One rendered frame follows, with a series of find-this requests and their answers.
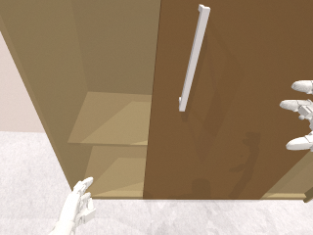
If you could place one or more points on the left robot hand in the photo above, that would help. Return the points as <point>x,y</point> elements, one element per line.
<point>72,208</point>

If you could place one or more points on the wardrobe door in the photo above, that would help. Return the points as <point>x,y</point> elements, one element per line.
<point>298,180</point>
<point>230,143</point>

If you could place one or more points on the handle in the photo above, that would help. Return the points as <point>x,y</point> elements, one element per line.
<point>200,30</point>

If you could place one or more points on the left robot forearm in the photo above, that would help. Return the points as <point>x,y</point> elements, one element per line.
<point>63,227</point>

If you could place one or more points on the right robot hand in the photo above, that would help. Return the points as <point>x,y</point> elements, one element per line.
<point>305,108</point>

